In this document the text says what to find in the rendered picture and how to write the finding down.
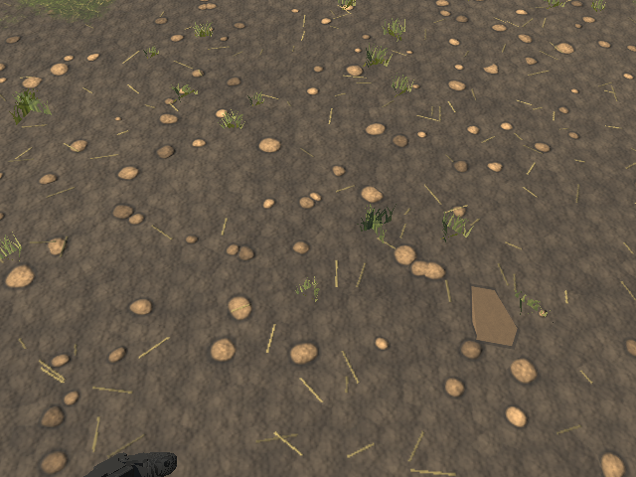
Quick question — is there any left robot hand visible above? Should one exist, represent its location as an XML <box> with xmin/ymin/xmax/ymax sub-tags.
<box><xmin>83</xmin><ymin>452</ymin><xmax>177</xmax><ymax>477</ymax></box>

